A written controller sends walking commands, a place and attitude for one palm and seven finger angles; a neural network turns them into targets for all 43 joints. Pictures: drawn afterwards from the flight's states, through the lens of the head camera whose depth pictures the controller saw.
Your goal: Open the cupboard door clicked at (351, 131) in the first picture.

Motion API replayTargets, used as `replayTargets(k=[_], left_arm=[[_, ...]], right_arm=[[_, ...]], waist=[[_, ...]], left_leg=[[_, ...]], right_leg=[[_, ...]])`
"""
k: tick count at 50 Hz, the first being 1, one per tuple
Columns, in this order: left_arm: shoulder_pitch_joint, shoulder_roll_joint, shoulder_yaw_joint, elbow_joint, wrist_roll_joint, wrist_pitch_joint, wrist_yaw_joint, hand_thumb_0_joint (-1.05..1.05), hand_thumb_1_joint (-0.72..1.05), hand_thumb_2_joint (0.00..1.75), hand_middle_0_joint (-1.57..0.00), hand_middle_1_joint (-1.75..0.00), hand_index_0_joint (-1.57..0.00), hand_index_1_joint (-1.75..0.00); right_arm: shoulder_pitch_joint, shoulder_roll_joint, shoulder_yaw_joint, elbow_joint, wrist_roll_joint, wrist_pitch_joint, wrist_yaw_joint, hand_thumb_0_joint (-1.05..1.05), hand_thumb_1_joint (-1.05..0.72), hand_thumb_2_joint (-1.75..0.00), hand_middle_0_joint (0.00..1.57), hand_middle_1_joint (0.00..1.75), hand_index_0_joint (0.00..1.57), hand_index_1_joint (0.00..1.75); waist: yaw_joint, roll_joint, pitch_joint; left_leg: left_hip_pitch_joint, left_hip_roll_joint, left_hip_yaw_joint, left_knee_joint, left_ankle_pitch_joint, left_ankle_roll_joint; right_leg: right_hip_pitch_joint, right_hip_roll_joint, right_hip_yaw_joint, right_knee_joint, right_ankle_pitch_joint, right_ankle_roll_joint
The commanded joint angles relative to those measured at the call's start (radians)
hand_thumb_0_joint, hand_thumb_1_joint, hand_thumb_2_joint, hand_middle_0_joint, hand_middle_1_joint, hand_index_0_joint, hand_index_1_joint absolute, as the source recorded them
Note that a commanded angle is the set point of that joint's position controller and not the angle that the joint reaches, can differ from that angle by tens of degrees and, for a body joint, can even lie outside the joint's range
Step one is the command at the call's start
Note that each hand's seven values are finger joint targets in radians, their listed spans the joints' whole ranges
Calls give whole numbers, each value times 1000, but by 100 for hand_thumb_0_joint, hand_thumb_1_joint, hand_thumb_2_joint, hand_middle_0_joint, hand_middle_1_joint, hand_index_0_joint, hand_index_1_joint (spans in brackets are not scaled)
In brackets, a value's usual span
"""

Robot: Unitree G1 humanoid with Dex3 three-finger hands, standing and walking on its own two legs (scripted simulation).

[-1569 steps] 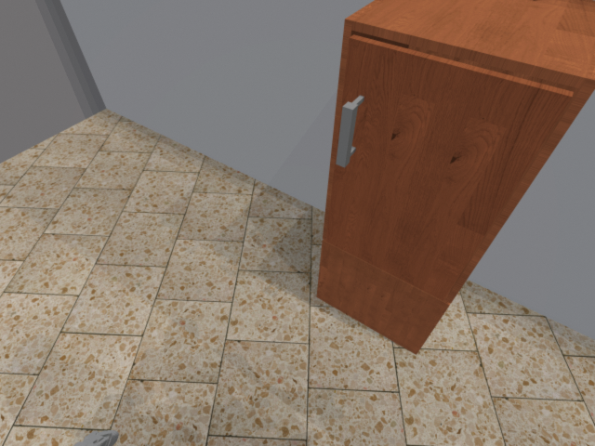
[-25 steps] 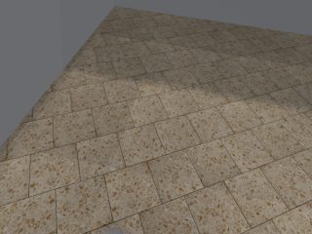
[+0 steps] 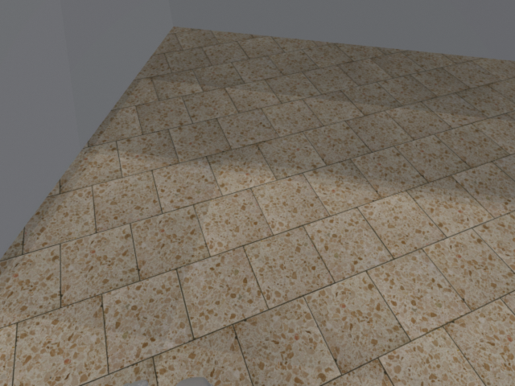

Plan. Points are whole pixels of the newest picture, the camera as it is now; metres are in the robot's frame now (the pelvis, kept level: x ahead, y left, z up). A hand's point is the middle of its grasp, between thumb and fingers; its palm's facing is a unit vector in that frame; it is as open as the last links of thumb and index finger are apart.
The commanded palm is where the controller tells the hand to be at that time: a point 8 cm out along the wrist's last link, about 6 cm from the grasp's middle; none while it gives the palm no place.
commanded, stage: turn to face it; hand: left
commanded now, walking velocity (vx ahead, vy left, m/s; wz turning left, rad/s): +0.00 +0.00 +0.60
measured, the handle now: out of the picture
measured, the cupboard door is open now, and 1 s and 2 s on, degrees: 48 48 48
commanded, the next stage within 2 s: none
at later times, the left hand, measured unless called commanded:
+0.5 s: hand (155, 376) +0.16 +0.18 -0.16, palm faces +0.28 -0.92 -0.27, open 7.4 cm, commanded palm none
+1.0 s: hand out of the picture +0.12 +0.17 -0.16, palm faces +0.55 -0.78 -0.30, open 7.4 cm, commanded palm none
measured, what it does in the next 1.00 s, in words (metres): walks ahead, turning left: left foot, then right foot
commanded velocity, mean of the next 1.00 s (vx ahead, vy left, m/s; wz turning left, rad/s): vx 0.00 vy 0.00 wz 0.60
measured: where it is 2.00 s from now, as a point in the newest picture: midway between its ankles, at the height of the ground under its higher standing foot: outside the picture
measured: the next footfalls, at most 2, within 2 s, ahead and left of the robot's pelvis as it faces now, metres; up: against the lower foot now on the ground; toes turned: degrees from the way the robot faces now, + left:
left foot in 0.12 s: +0.15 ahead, +0.12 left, +0.00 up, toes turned +11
right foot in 0.42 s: +0.18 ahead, -0.16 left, +0.00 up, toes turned +10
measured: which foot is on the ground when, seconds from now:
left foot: up 0.00-0.10, down 0.12-0.42, up 0.44-0.68, down 0.70-0.98, up 1.00-1.00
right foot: down 0.00-0.12, up 0.14-0.40, down 0.42-0.70, up 0.72-0.96, down 0.98-1.00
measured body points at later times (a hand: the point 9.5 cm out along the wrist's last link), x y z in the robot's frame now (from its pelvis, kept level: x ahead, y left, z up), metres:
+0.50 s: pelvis +0.11 -0.04 -0.01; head +0.15 -0.04 +0.44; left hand +0.15 +0.23 -0.14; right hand +0.26 -0.28 -0.15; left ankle +0.08 +0.09 -0.69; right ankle +0.14 -0.17 -0.74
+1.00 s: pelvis +0.16 -0.07 -0.01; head +0.20 -0.05 +0.43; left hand +0.09 +0.21 -0.14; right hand +0.38 -0.23 -0.16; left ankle +0.10 +0.07 -0.73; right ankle +0.25 -0.17 -0.74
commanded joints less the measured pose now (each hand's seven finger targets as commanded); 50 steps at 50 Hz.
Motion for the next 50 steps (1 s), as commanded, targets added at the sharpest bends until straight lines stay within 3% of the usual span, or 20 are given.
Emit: replayTargets(k=[1,4,5,6,8,12,18,19,20,21,26,32,34,35,36,40,46,47,49,50], left_arm=[[95,138,25,4,-2,-1,10,0,90,90,-20,-30,-20,-30],[73,152,25,-14,-16,17,12,0,90,90,-20,-30,-20,-30],[84,135,20,-32,-17,27,11,0,90,90,-20,-30,-20,-30],[95,92,11,-58,-25,35,14,0,90,90,-20,-30,-20,-30],[-7,110,12,-108,-16,58,19,0,90,90,-20,-30,-20,-30],[-16,105,18,-106,-17,77,7,0,90,90,-20,-30,-20,-30],[84,119,28,-115,-13,83,6,0,90,90,-20,-30,-20,-30],[127,160,39,-114,-6,75,11,0,90,90,-20,-30,-20,-30],[147,257,58,-123,9,67,20,0,90,90,-20,-30,-20,-30],[121,313,60,-153,9,72,21,0,90,90,-20,-30,-20,-30],[39,206,30,-178,8,57,25,0,90,90,-20,-30,-20,-30],[116,275,43,-146,-4,50,17,0,90,90,-20,-30,-20,-30],[77,245,39,-182,-17,56,11,0,90,90,-20,-30,-20,-30],[48,169,17,-228,-20,61,6,0,90,90,-20,-30,-20,-30],[-20,188,11,-269,-8,77,18,0,90,90,-20,-30,-20,-30],[-5,174,24,-213,-12,99,8,0,90,90,-20,-30,-20,-30],[100,173,28,-188,-10,92,-1,0,90,90,-20,-30,-20,-30],[148,193,37,-179,-8,85,3,0,90,90,-20,-30,-20,-30],[150,338,58,-204,11,74,17,0,90,90,-20,-30,-20,-30],[102,326,49,-223,4,73,18,0,90,90,-20,-30,-20,-30]], right_arm=[[13,20,6,-76,0,-22,15,0,-90,-90,20,30,20,30],[63,-35,2,-71,-7,-22,18,0,-90,-90,20,30,20,30],[119,-111,-14,-71,-12,-25,13,0,-90,-90,20,30,20,30],[170,-207,-35,-81,-17,-25,4,0,-90,-90,20,30,20,30],[141,-237,-37,-97,-17,-14,-22,0,-90,-90,20,30,20,30],[-7,-209,-31,-152,-14,-13,-28,0,-90,-90,20,30,20,30],[-146,-235,-61,-219,-11,25,-10,0,-90,-90,20,30,20,30],[-169,-208,-61,-239,-3,30,-4,0,-90,-90,20,30,20,30],[-173,-139,-52,-267,4,34,7,0,-90,-90,20,30,20,30],[-209,-141,-55,-294,0,35,17,0,-90,-90,20,30,20,30],[-211,-100,-40,-275,3,45,31,0,-90,-90,20,30,20,30],[-191,-113,-21,-285,6,29,32,0,-90,-90,20,30,20,30],[-67,-228,-49,-263,-6,17,26,0,-90,-90,20,30,20,30],[11,-339,-79,-254,-8,15,20,0,-90,-90,20,30,20,30],[63,-362,-76,-240,-5,25,16,0,-90,-90,20,30,20,30],[-126,-283,-57,-275,-9,18,-11,0,-90,-90,20,30,20,30],[-219,-286,-69,-298,-10,39,2,0,-90,-90,20,30,20,30],[-237,-266,-68,-310,-5,43,4,0,-90,-90,20,30,20,30],[-238,-157,-53,-350,4,42,20,0,-90,-90,20,30,20,30],[-216,-177,-53,-350,-2,43,27,0,-90,-90,20,30,20,30]], waist=[[25,-105,-69],[-6,-64,-101],[-26,81,-161],[-43,321,-191],[-45,203,-161],[12,182,-159],[65,132,-114],[88,33,-107],[101,-242,-79],[116,-318,-64],[49,-239,-51],[52,-195,-152],[-26,1,-231],[-67,309,-248],[-79,166,-216],[12,210,-123],[66,156,-88],[93,93,-89],[117,-359,-79],[86,-271,-90]], left_leg=[[11,-14,45,-286,162,-5],[195,-46,72,-470,399,13],[318,38,-54,-494,614,62],[421,255,-354,-534,918,197],[367,330,-476,-588,903,279],[280,200,-296,-576,830,204],[22,98,-294,-582,298,138],[-66,26,-248,-500,171,88],[-227,-108,-97,-286,-41,10],[-181,-117,-52,-23,-161,-3],[-147,-51,-27,55,-59,-25],[87,-127,77,-424,146,-5],[416,38,-99,-545,547,76],[545,326,-465,-559,1013,258],[491,365,-445,-529,980,307],[280,166,-301,-571,709,207],[21,83,-317,-572,268,144],[-53,34,-290,-501,178,108],[-201,-160,-76,-16,-156,2],[-147,-105,-117,139,-129,17]], right_leg=[[131,-250,65,-169,594,-102],[84,-207,-8,-6,528,-27],[-1,-155,-31,149,356,20],[-189,-37,-47,378,-143,79],[-308,-17,130,623,-376,79],[-252,-28,150,526,-222,98],[59,33,82,62,-32,84],[152,-23,135,-109,-9,71],[196,-277,418,-278,-117,-15],[64,-452,531,-356,-116,-116],[106,-293,178,-162,500,-91],[220,-276,65,57,817,-27],[-47,-217,-9,302,501,63],[-325,-77,-5,540,-307,129],[-351,-73,108,629,-389,113],[-288,-52,154,575,-207,111],[34,35,85,125,-67,87],[128,10,103,-24,-10,79],[105,-422,568,-344,-138,-98],[12,-421,515,-314,-132,-147]])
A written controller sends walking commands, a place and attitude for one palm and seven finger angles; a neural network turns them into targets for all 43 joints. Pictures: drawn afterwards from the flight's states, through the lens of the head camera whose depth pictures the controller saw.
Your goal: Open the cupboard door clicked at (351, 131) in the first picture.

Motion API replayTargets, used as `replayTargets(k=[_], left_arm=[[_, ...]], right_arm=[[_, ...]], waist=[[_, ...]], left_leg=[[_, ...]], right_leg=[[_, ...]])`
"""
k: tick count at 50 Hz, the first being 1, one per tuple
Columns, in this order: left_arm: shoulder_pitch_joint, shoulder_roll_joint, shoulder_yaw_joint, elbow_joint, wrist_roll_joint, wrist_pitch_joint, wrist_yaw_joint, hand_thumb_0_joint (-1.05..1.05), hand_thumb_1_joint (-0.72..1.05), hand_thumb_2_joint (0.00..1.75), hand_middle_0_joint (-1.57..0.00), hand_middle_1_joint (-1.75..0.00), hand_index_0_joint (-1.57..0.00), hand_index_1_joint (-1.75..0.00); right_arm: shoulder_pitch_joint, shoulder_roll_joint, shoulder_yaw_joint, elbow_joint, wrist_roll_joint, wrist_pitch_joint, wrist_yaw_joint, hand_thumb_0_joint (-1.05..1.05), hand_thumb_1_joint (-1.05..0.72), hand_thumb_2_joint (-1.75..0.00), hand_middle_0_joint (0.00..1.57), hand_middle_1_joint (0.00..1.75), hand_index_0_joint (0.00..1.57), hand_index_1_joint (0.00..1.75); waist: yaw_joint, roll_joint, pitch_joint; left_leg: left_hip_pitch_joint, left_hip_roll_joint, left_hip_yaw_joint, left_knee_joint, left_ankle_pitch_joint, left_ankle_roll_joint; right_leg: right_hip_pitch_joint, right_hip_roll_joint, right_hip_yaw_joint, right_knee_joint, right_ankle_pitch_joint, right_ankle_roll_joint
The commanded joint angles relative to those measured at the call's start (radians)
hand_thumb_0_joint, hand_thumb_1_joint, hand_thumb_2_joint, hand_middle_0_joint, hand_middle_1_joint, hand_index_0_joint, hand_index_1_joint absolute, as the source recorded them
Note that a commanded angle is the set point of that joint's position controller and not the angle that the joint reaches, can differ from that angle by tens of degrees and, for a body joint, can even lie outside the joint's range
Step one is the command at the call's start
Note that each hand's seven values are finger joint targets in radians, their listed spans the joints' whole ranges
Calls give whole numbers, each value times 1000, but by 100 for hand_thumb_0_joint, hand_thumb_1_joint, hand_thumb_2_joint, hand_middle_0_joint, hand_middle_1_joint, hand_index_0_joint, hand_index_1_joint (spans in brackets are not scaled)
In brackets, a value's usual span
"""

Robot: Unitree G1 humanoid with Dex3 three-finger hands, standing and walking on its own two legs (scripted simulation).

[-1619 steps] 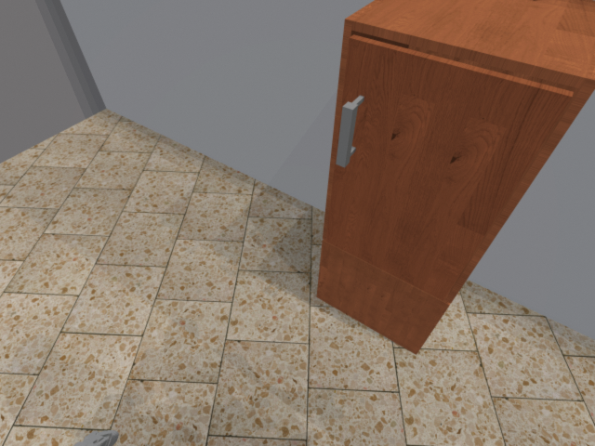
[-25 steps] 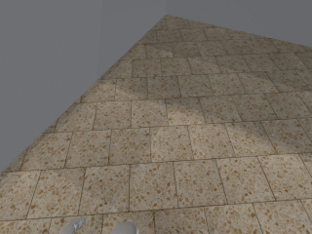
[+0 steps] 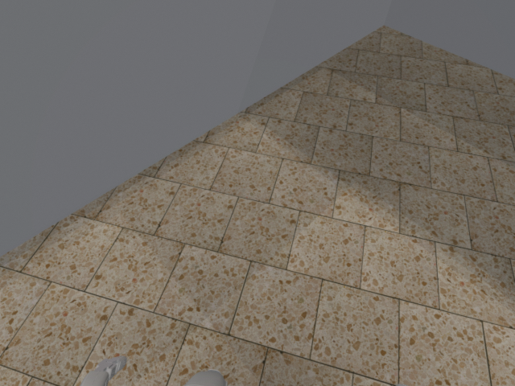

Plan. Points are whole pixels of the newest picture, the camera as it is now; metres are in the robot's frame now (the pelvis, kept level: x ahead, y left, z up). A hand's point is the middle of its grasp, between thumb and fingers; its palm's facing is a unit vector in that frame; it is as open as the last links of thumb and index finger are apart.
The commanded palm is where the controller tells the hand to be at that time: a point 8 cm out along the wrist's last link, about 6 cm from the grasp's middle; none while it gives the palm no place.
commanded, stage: turn to face it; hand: left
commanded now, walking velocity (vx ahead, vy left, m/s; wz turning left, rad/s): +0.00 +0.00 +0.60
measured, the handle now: out of the picture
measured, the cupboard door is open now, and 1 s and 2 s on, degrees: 48 48 48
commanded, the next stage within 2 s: none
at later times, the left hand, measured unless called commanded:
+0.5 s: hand out of the picture +0.05 +0.22 -0.15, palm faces +0.31 -0.92 -0.25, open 7.4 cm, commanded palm none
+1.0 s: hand out of the picture -0.05 +0.19 -0.17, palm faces +0.58 -0.78 -0.23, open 7.4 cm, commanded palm none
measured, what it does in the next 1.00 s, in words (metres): steps on the spot, turning left: left foot, then right foot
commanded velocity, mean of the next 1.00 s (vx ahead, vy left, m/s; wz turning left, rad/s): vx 0.00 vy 0.00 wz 0.60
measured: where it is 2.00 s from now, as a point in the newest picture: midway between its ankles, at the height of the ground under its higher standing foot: outside the picture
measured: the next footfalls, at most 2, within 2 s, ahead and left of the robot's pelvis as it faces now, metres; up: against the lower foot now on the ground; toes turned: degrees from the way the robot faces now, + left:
left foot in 0.26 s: +0.03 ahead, +0.12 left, +0.00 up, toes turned +14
right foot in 0.58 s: +0.10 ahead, -0.14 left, +0.00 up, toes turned +19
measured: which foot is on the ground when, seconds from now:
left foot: up 0.00-0.24, down 0.26-0.56, up 0.58-0.86, down 0.88-1.00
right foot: down 0.00-0.26, up 0.28-0.56, down 0.58-0.86, up 0.88-1.00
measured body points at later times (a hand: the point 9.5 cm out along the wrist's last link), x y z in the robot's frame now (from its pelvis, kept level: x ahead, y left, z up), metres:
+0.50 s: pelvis +0.01 -0.01 +0.01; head +0.06 +0.02 +0.46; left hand +0.03 +0.27 -0.13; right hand +0.17 -0.23 -0.12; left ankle -0.01 +0.11 -0.72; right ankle +0.05 -0.15 -0.68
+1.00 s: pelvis +0.01 -0.02 +0.01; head +0.04 +0.03 +0.45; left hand -0.08 +0.23 -0.15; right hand +0.26 -0.17 -0.11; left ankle -0.03 +0.08 -0.72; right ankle +0.07 -0.16 -0.66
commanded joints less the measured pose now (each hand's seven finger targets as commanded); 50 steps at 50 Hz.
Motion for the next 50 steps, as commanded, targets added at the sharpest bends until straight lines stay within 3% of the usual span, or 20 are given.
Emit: replayTargets(k=[1,4,8,11,12,13,14,18,26,27,28,29,31,34,38,41,42,43,44,50], left_arm=[[53,180,49,-67,3,-14,33,0,90,90,-20,-30,-20,-30],[25,127,26,-66,3,-20,31,0,90,90,-20,-30,-20,-30],[93,170,43,-30,6,-25,30,0,90,90,-20,-30,-20,-30],[78,166,46,-19,-8,-20,21,0,90,90,-20,-30,-20,-30],[72,136,43,-41,-17,-13,16,0,90,90,-20,-30,-20,-30],[34,63,22,-90,-21,-7,11,0,90,90,-20,-30,-20,-30],[-33,83,19,-120,-9,1,16,0,90,90,-20,-30,-20,-30],[-38,64,24,-59,-12,9,12,0,90,90,-20,-30,-20,-30],[67,68,27,-32,-17,0,12,0,90,90,-20,-30,-20,-30],[113,108,39,-27,-12,-9,19,0,90,90,-20,-30,-20,-30],[133,203,58,-24,5,-18,29,0,90,90,-20,-30,-20,-30],[114,232,53,-36,2,-16,27,0,90,90,-20,-30,-20,-30],[34,151,40,-55,-2,-18,39,0,90,90,-20,-30,-20,-30],[30,123,28,-51,0,-23,34,0,90,90,-20,-30,-20,-30],[96,174,42,-20,4,-24,30,0,90,90,-20,-30,-20,-30],[74,175,46,-17,-5,-18,23,0,90,90,-20,-30,-20,-30],[58,157,46,-32,-14,-13,19,0,90,90,-20,-30,-20,-30],[59,87,33,-70,-20,-6,11,0,90,90,-20,-30,-20,-30],[-13,75,16,-105,-11,1,14,0,90,90,-20,-30,-20,-30],[-19,67,26,-43,-11,17,7,0,90,90,-20,-30,-20,-30]], right_arm=[[-77,-105,-55,-131,1,-17,8,0,-90,-90,20,30,20,30],[-70,-70,-35,-99,4,-14,19,0,-90,-90,20,30,20,30],[-84,-36,-18,-98,12,-26,23,0,-90,-90,20,30,20,30],[2,-76,-26,-77,10,-36,19,0,-90,-90,20,30,20,30],[59,-155,-45,-71,3,-44,15,0,-90,-90,20,30,20,30],[133,-265,-72,-66,-6,-46,6,0,-90,-90,20,30,20,30],[185,-298,-78,-44,-10,-39,-3,0,-90,-90,20,30,20,30],[51,-197,-52,-67,-8,-55,-30,0,-90,-90,20,30,20,30],[-23,-200,-62,-77,-5,-34,-20,0,-90,-90,20,30,20,30],[-38,-167,-60,-89,2,-32,-15,0,-90,-90,20,30,20,30],[-29,-97,-49,-113,10,-32,-7,0,-90,-90,20,30,20,30],[-41,-110,-49,-125,2,-33,0,0,-90,-90,20,30,20,30],[-36,-108,-56,-96,1,-17,4,0,-90,-90,20,30,20,30],[-66,-65,-34,-85,6,-14,16,0,-90,-90,20,30,20,30],[-97,-42,-20,-91,12,-22,23,0,-90,-90,20,30,20,30],[-23,-73,-25,-79,10,-30,20,0,-90,-90,20,30,20,30],[42,-124,-38,-67,6,-38,18,0,-90,-90,20,30,20,30],[114,-244,-67,-63,-5,-47,11,0,-90,-90,20,30,20,30],[175,-300,-78,-46,-5,-38,0,0,-90,-90,20,30,20,30],[21,-203,-50,-73,-9,-50,-27,0,-90,-90,20,30,20,30]], waist=[[22,-279,-113],[4,-257,-102],[36,-194,-147],[-10,-150,-176],[-43,32,-212],[-87,309,-206],[-112,202,-204],[-35,181,-159],[21,145,-148],[49,60,-156],[59,-246,-148],[61,-294,-140],[10,-246,-102],[12,-236,-92],[42,-214,-115],[-2,-188,-148],[-45,-75,-184],[-79,251,-225],[-110,281,-215],[-26,165,-139]], left_leg=[[-186,12,46,510,-184,9],[-116,36,109,367,-139,-23],[-20,7,184,45,-109,-21],[178,8,172,-239,126,2],[341,139,7,-292,329,63],[436,412,-346,-332,709,228],[374,459,-367,-323,611,302],[282,259,-187,-301,617,204],[63,165,-199,-260,344,139],[-43,107,-159,-166,211,92],[-214,-40,10,51,-69,9],[-185,-40,51,305,-258,1],[-192,20,31,506,-165,-5],[-125,32,111,328,-142,-31],[-24,-1,183,68,-105,-23],[148,-8,184,-170,72,-4],[302,52,110,-271,216,27],[453,333,-273,-312,532,164],[415,445,-376,-339,642,283],[220,230,-196,-346,413,192]], right_leg=[[109,-363,350,-380,30,-191],[153,-263,79,-271,438,-156],[273,-284,31,-178,614,-148],[197,-256,-54,-33,536,-64],[18,-199,-117,116,327,0],[-245,-63,-131,338,-278,73],[-259,-56,-20,468,-326,51],[-227,-37,36,480,-125,49],[165,57,-18,-74,41,18],[284,-26,63,-245,59,1],[362,-287,345,-366,59,-93],[241,-429,403,-392,125,-194],[174,-342,285,-336,242,-197],[215,-264,57,-252,577,-163],[273,-278,23,-190,661,-148],[203,-258,-40,-82,543,-80],[79,-240,-83,43,422,-33],[-187,-95,-143,287,-83,54],[-266,-51,-46,448,-338,52],[-175,-25,31,412,-107,40]])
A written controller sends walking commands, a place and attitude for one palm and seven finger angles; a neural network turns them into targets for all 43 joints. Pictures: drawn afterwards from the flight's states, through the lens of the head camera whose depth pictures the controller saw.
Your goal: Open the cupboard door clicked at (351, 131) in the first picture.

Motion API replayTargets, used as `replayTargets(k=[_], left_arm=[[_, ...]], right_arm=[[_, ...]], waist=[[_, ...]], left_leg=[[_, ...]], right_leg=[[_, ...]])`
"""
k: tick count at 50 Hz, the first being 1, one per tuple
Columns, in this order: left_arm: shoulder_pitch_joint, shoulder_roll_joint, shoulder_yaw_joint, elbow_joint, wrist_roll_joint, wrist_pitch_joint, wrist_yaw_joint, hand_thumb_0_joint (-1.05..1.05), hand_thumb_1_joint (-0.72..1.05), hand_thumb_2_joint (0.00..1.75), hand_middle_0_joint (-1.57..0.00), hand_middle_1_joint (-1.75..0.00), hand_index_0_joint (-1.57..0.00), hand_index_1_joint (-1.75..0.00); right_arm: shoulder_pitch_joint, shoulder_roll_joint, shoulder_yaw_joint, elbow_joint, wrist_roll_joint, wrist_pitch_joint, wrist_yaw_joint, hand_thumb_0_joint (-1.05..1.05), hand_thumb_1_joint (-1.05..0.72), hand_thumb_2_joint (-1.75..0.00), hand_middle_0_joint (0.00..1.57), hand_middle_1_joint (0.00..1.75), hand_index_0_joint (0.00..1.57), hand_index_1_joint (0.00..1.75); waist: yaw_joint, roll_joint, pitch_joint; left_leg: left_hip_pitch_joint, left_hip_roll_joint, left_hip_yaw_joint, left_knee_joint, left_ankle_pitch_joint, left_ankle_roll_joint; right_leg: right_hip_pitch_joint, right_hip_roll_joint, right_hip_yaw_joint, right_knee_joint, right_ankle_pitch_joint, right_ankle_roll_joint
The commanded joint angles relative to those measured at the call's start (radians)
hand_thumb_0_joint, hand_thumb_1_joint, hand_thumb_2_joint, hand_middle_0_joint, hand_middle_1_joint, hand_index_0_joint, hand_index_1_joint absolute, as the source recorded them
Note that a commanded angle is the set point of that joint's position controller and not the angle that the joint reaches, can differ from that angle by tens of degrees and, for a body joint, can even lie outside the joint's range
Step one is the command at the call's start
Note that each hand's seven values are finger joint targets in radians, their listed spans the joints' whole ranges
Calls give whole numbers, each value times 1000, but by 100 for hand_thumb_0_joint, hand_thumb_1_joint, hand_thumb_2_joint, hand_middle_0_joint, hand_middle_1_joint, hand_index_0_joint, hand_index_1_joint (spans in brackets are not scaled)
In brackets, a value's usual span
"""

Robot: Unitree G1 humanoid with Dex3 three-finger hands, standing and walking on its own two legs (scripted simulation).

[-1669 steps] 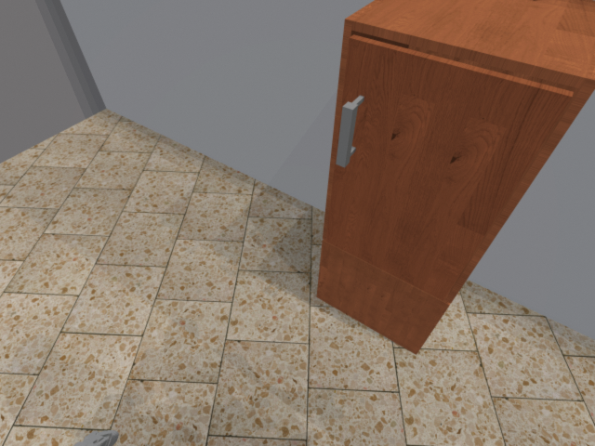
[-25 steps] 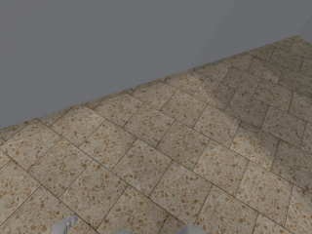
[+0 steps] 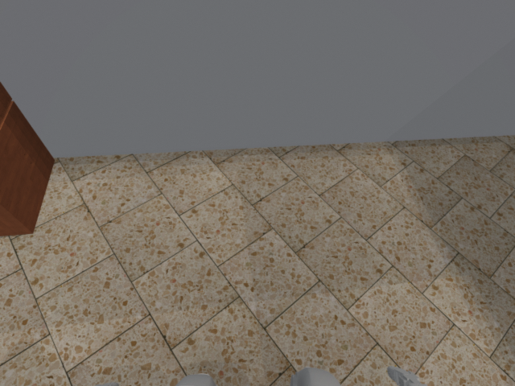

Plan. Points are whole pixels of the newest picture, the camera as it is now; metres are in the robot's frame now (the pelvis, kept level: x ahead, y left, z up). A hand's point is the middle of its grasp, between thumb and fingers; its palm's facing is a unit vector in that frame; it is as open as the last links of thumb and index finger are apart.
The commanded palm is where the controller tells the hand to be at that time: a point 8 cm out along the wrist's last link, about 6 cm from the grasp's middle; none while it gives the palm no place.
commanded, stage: turn to face it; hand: left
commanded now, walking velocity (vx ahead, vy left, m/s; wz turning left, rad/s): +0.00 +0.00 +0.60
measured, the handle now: out of the picture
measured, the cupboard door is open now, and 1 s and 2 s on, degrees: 48 48 48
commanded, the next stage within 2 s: take the last steps up to it in 1.50 s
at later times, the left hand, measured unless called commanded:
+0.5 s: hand out of the picture +0.01 +0.18 -0.17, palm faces +0.30 -0.93 -0.21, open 7.4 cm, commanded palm none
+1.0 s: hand out of the picture -0.01 +0.17 -0.15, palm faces +0.57 -0.78 -0.26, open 7.4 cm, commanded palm none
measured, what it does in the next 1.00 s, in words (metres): steps on the spot, turning left: right foot, then left foot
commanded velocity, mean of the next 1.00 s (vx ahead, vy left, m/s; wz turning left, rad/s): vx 0.00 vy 0.00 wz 0.60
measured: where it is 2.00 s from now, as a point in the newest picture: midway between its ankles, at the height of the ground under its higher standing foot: outside the picture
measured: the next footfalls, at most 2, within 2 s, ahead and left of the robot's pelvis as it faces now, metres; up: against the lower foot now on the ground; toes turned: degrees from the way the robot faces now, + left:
right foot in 0.22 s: +0.05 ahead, -0.16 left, +0.00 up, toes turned +7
left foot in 0.52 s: +0.02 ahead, +0.11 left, +0.00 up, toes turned +22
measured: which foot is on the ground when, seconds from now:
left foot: down 0.00-0.20, up 0.22-0.50, down 0.52-0.82, up 0.84-1.00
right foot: up 0.00-0.20, down 0.22-0.50, up 0.52-0.80, down 0.82-1.00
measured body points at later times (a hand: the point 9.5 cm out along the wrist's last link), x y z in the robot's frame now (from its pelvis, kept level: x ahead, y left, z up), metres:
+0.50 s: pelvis +0.01 -0.02 +0.00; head +0.06 +0.00 +0.45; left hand +0.00 +0.23 -0.15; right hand +0.20 -0.25 -0.13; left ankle -0.01 +0.09 -0.72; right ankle +0.02 -0.17 -0.73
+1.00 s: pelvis +0.03 -0.05 +0.01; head +0.07 -0.03 +0.46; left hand -0.04 +0.21 -0.13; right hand +0.25 -0.22 -0.13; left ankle -0.05 +0.05 -0.67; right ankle +0.09 -0.16 -0.73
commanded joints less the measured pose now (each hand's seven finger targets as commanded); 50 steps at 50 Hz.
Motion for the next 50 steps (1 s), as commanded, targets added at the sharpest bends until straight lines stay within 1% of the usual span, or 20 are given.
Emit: replayTargets(k=[1,5,8,9,10,11,14,17,20,23,24,25,26,30,39,41,42,44,46,50], left_arm=[[-37,59,20,-112,-8,-35,0,0,90,90,-20,-30,-20,-30],[-32,52,18,-120,-10,-39,2,0,90,90,-20,-30,-20,-30],[63,72,26,-98,-13,-50,10,0,90,90,-20,-30,-20,-30],[103,120,38,-94,-6,-59,16,0,90,90,-20,-30,-20,-30],[111,208,55,-97,9,-65,24,0,90,90,-20,-30,-20,-30],[75,231,47,-117,6,-60,24,0,90,90,-20,-30,-20,-30],[-11,120,22,-127,-1,-70,29,0,90,90,-20,-30,-20,-30],[39,134,27,-107,5,-76,29,0,90,90,-20,-30,-20,-30],[91,171,37,-85,6,-75,26,0,90,90,-20,-30,-20,-30],[71,178,42,-82,-6,-69,17,0,90,90,-20,-30,-20,-30],[57,156,39,-101,-14,-66,12,0,90,90,-20,-30,-20,-30],[41,78,21,-145,-19,-61,5,0,90,90,-20,-30,-20,-30],[-39,76,7,-179,-8,-49,13,0,90,90,-20,-30,-20,-30],[-49,72,20,-125,-9,-33,9,0,90,90,-20,-30,-20,-30],[72,78,26,-98,-11,-52,10,0,90,90,-20,-30,-20,-30],[103,221,54,-106,11,-65,22,0,90,90,-20,-30,-20,-30],[75,220,45,-118,5,-64,24,0,90,90,-20,-30,-20,-30],[-8,140,26,-132,0,-68,27,0,90,90,-20,-30,-20,-30],[-20,113,20,-133,3,-70,27,0,90,90,-20,-30,-20,-30],[94,167,33,-86,6,-76,24,0,90,90,-20,-30,-20,-30]], right_arm=[[42,-223,-66,-49,-4,-10,-20,0,-90,-90,20,30,20,30],[43,-228,-76,-42,-8,0,-14,0,-90,-90,20,30,20,30],[-5,-214,-78,-60,0,9,-11,0,-90,-90,20,30,20,30],[-16,-175,-74,-71,9,11,-7,0,-90,-90,20,30,20,30],[-7,-111,-64,-92,15,10,2,0,-90,-90,20,30,20,30],[-27,-131,-66,-104,6,10,10,0,-90,-90,20,30,20,30],[-20,-119,-64,-60,3,26,18,0,-90,-90,20,30,20,30],[-68,-74,-43,-64,13,23,27,0,-90,-90,20,30,20,30],[-82,-61,-31,-67,17,14,29,0,-90,-90,20,30,20,30],[4,-96,-37,-49,12,3,25,0,-90,-90,20,30,20,30],[70,-160,-53,-39,6,-5,21,0,-90,-90,20,30,20,30],[156,-276,-83,-31,-2,-11,13,0,-90,-90,20,30,20,30],[216,-306,-86,-13,3,-2,6,0,-90,-90,20,30,20,30],[48,-224,-65,-46,-5,-8,-22,0,-90,-90,20,30,20,30],[-26,-211,-74,-61,3,9,-10,0,-90,-90,20,30,20,30],[-40,-110,-60,-99,13,10,6,0,-90,-90,20,30,20,30],[-35,-139,-64,-99,3,14,13,0,-90,-90,20,30,20,30],[-30,-129,-68,-65,0,28,19,0,-90,-90,20,30,20,30],[-33,-98,-56,-57,7,30,27,0,-90,-90,20,30,20,30],[-88,-57,-31,-67,15,16,31,0,-90,-90,20,30,20,30]], waist=[[-25,218,-160],[-28,248,-173],[25,207,-180],[48,92,-183],[57,-196,-160],[56,-199,-133],[-3,-200,-85],[25,-144,-118],[47,-147,-153],[-8,-110,-186],[-48,21,-230],[-91,329,-269],[-111,283,-239],[-35,261,-151],[31,192,-174],[62,-209,-139],[52,-193,-131],[1,-194,-74],[-6,-178,-80],[51,-144,-144]], left_leg=[[156,228,-265,-253,313,133],[116,204,-320,-247,255,126],[-10,156,-320,-177,200,84],[-124,85,-269,-74,70,32],[-293,-57,-82,144,-182,-49],[-244,-36,-47,376,-308,-55],[-260,32,-35,578,-198,-72],[-183,29,46,333,-203,-88],[-99,0,98,145,-171,-78],[101,-14,107,-116,33,-52],[284,80,1,-170,257,-6],[433,372,-389,-191,654,158],[379,444,-423,-197,693,236],[164,269,-296,-234,413,159],[-43,142,-303,-157,176,73],[-280,-73,-37,212,-242,-61],[-238,-24,-51,434,-300,-50],[-251,24,-48,600,-196,-60],[-214,36,-1,505,-183,-78],[-116,7,94,191,-187,-80]], right_leg=[[-30,20,34,-81,30,-4],[86,71,11,-275,37,-17],[306,90,3,-546,181,-28],[419,-10,107,-713,158,-54],[476,-270,381,-828,117,-158],[329,-396,407,-856,166,-239],[303,-244,170,-740,527,-219],[397,-229,49,-662,810,-198],[439,-240,31,-604,877,-186],[355,-218,-44,-459,807,-109],[202,-184,-92,-308,660,-55],[-82,-35,-128,-65,-13,24],[-129,-23,-21,53,-196,9],[-75,-13,53,50,-12,-1],[337,75,5,-573,195,-30],[423,-324,410,-848,119,-183],[295,-390,403,-852,121,-254],[242,-276,244,-796,285,-224],[274,-236,95,-747,516,-203],[418,-249,29,-631,824,-192]])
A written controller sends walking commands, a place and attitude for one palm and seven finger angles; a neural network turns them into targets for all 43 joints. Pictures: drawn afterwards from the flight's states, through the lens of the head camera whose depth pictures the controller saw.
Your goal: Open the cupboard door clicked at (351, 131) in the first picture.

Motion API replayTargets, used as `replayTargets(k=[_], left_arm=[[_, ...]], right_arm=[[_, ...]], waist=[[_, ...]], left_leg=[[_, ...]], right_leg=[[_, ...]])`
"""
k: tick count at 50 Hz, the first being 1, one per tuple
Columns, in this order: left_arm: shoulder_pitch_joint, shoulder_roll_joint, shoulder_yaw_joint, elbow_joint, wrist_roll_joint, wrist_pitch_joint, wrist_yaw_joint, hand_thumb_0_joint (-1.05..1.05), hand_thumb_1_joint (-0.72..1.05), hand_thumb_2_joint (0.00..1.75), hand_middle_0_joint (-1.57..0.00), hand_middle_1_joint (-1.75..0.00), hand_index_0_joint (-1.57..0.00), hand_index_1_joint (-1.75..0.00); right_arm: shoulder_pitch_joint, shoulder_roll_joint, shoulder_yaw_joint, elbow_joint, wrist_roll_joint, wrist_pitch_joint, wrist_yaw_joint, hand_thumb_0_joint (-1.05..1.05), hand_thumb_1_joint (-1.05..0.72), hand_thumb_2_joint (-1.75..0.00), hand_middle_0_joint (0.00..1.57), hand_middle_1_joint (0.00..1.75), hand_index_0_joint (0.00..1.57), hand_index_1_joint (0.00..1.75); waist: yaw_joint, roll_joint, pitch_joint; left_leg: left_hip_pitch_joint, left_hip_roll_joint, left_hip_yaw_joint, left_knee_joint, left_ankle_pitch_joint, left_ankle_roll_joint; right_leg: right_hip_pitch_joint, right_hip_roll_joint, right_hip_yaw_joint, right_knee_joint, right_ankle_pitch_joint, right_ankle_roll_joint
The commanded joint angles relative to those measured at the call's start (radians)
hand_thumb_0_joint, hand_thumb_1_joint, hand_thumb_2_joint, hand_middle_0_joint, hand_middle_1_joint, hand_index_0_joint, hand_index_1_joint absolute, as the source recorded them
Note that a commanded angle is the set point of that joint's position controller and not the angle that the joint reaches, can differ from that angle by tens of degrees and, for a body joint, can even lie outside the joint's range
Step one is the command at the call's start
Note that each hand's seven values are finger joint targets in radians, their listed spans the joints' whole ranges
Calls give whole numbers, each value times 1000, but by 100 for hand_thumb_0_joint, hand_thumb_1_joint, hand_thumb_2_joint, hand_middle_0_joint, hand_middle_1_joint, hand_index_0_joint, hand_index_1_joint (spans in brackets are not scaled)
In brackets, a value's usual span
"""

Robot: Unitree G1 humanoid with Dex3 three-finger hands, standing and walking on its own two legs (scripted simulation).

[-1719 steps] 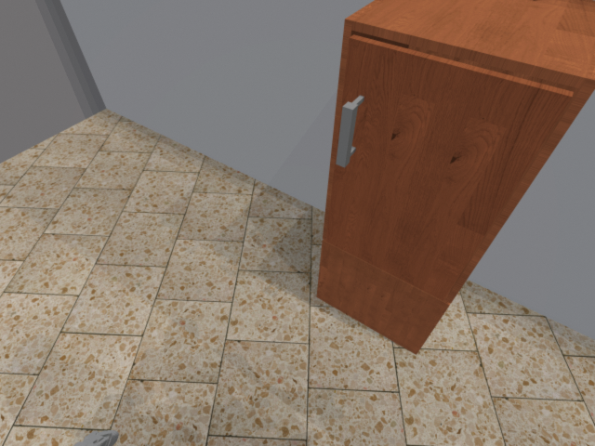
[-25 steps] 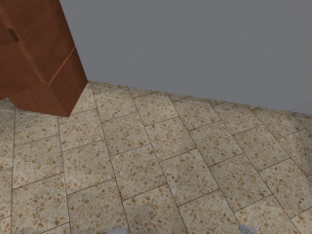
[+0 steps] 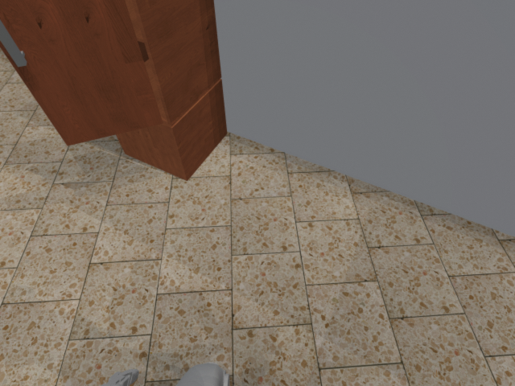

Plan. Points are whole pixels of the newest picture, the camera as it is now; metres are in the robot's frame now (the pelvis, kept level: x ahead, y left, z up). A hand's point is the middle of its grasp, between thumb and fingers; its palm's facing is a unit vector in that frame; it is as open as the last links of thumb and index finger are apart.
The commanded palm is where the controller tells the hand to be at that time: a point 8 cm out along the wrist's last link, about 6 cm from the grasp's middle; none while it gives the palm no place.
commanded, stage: turn to face it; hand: left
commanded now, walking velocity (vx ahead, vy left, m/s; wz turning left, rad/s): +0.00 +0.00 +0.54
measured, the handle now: (7, 36) +0.92 +0.71 +0.04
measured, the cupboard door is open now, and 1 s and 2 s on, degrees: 48 48 48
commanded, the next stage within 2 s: take the last steps up to it in 0.50 s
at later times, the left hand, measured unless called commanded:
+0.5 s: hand out of the picture +0.05 +0.22 -0.16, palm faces +0.23 -0.93 -0.28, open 7.4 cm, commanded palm none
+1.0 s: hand out of the picture +0.00 +0.23 -0.17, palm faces +0.37 -0.91 -0.19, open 7.4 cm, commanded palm none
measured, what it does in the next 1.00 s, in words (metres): steps on the spot, turning left: left foot, then right foot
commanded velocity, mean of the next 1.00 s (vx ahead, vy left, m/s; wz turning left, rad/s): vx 0.13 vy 0.05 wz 0.25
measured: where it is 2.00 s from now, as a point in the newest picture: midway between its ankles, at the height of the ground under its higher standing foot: (211, 342)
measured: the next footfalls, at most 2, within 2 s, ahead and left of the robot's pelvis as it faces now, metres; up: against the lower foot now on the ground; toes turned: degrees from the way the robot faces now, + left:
left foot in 0.12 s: +0.05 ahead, +0.13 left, +0.00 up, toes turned +8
right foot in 0.48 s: +0.07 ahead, -0.12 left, +0.00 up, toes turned +10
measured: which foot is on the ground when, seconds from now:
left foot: up 0.00-0.10, down 0.12-0.48, up 0.50-0.78, down 0.80-1.00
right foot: down 0.00-0.12, up 0.14-0.46, down 0.48-0.80, up 0.82-1.00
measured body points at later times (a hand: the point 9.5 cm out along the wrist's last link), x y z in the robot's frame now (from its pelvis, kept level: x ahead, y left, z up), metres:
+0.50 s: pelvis +0.01 -0.01 -0.01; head +0.04 -0.01 +0.44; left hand +0.04 +0.27 -0.14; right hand +0.13 -0.23 -0.16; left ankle +0.01 +0.13 -0.73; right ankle +0.03 -0.13 -0.74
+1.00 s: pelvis +0.04 +0.03 +0.01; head +0.05 +0.05 +0.46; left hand -0.02 +0.28 -0.15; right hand +0.14 -0.18 -0.14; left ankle -0.01 +0.11 -0.74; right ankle +0.10 -0.09 -0.68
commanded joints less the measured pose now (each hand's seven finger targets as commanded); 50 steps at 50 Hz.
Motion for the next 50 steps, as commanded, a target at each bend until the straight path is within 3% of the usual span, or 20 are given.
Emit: replayTargets(k=[1,4,5,6,7,11,17,21,22,24,25,27,30,35,38,39,40,41,45,50], left_arm=[[88,224,64,-28,0,-20,13,0,90,90,-20,-30,-20,-30],[59,229,68,-33,-14,-13,5,0,90,90,-20,-30,-20,-30],[53,192,65,-55,-22,-7,0,0,90,90,-20,-30,-20,-30],[18,122,38,-94,-25,-3,-5,0,90,90,-20,-30,-20,-30],[-35,131,36,-120,-16,8,1,0,90,90,-20,-30,-20,-30],[-29,112,42,-45,-14,19,-5,0,90,90,-20,-30,-20,-30],[-24,88,32,-23,-17,22,-7,0,90,90,-20,-30,-20,-30],[73,95,36,12,-18,8,-2,0,90,90,-20,-30,-20,-30],[108,122,42,24,-17,-1,3,0,90,90,-20,-30,-20,-30],[97,254,63,11,0,-11,8,0,90,90,-20,-30,-20,-30],[82,229,58,1,-3,-16,13,0,90,90,-20,-30,-20,-30],[25,171,48,-2,-5,-17,18,0,90,90,-20,-30,-20,-30],[43,160,44,10,-1,-24,14,0,90,90,-20,-30,-20,-30],[137,204,65,71,-1,-35,-1,0,90,90,-20,-30,-20,-30],[89,195,71,74,-8,-30,-10,0,90,90,-20,-30,-20,-30],[63,158,65,56,-14,-23,-18,0,90,90,-20,-30,-20,-30],[29,89,52,19,-19,-20,-29,0,90,90,-20,-30,-20,-30],[-75,86,36,-23,-8,-23,-29,0,90,90,-20,-30,-20,-30],[-49,73,35,36,-2,-27,-41,0,90,90,-20,-30,-20,-30],[-51,42,18,51,-6,-25,-45,0,90,90,-20,-30,-20,-30]], right_arm=[[-102,-30,2,-119,7,-42,8,0,-90,-90,20,30,20,30],[-2,-72,-4,-96,2,-52,2,0,-90,-90,20,30,20,30],[61,-154,-23,-89,-5,-62,-3,0,-90,-90,20,30,20,30],[135,-251,-47,-82,-9,-63,-9,0,-90,-90,20,30,20,30],[178,-286,-51,-66,-12,-57,-19,0,-90,-90,20,30,20,30],[40,-172,-16,-85,-13,-74,-49,0,-90,-90,20,30,20,30],[39,-162,-14,-60,-17,-67,-47,0,-90,-90,20,30,20,30],[-5,-151,-14,-59,-9,-58,-40,0,-90,-90,20,30,20,30],[-14,-122,-10,-62,-3,-58,-36,0,-90,-90,20,30,20,30],[-9,-55,2,-93,3,-54,-24,0,-90,-90,20,30,20,30],[-37,-75,-8,-88,-3,-46,-23,0,-90,-90,20,30,20,30],[-27,-69,-10,-54,-1,-36,-22,0,-90,-90,20,30,20,30],[-21,-21,4,-32,5,-39,-17,0,-90,-90,20,30,20,30],[-42,-14,17,-28,0,-64,-5,0,-90,-90,20,30,20,30],[59,-27,17,5,-4,-81,-10,0,-90,-90,20,30,20,30],[129,-84,4,17,-8,-88,-19,0,-90,-90,20,30,20,30],[221,-182,-20,31,-22,-88,-29,0,-90,-90,20,30,20,30],[287,-197,-20,41,-21,-87,-38,0,-90,-90,20,30,20,30],[181,-102,12,29,-15,-122,-50,0,-90,-90,20,30,20,30],[204,-88,18,72,-11,-133,-46,0,-90,-90,20,30,20,30]], waist=[[70,-200,-137],[8,-148,-165],[-27,43,-217],[-64,317,-224],[-83,225,-224],[-4,196,-158],[-1,164,-156],[47,156,-141],[66,88,-145],[68,-256,-115],[77,-247,-98],[38,-231,-59],[41,-187,-90],[85,-182,-96],[24,-108,-78],[-18,51,-89],[-58,332,-94],[-91,296,-62],[-1,148,-30],[10,106,-26]], left_leg=[[30,-5,72,-245,5,5],[250,-8,66,-499,237,31],[422,139,-117,-561,441,96],[509,391,-436,-602,778,242],[432,443,-465,-607,664,315],[307,265,-296,-621,606,229],[253,232,-278,-634,524,223],[117,176,-267,-586,377,170],[55,127,-235,-520,292,130],[-51,-54,-37,-167,-73,32],[-57,-23,-73,5,-109,41],[-65,9,-76,128,-39,34],[7,1,-14,-32,-31,17],[63,-7,52,-301,10,24],[299,-14,74,-543,129,46],[441,75,-67,-627,77,96],[529,299,-380,-731,-21,206],[484,379,-490,-791,-59,292],[347,274,-320,-808,83,263],[286,223,-178,-818,175,251]], right_leg=[[175,-241,94,-77,657,-117],[56,-213,22,58,542,-37],[-120,-150,-33,227,328,25],[-351,-22,-41,447,-307,88],[-354,-15,65,564,-362,66],[-337,-5,125,593,-152,56],[-171,54,86,313,-156,44],[55,89,64,17,17,30],[143,40,117,-123,56,18],[89,-323,464,-309,38,-157],[25,-325,463,-304,98,-200],[14,-242,325,-245,289,-186],[64,-195,197,-201,452,-158],[141,-230,234,-222,205,-149],[-46,-194,166,-155,-40,-90],[-212,-119,92,-8,-145,-38],[-410,20,-59,263,-263,23],[-493,26,7,451,-298,12],[-454,-28,102,568,-79,-5],[-278,0,42,290,-14,4]])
